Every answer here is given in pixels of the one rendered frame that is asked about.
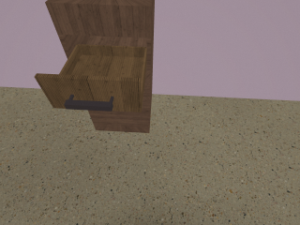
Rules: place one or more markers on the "handle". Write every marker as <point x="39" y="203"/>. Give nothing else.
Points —
<point x="89" y="105"/>

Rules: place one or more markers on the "cabinet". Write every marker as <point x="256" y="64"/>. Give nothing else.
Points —
<point x="128" y="23"/>

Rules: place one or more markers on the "drawer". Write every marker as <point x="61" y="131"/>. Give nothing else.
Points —
<point x="97" y="73"/>

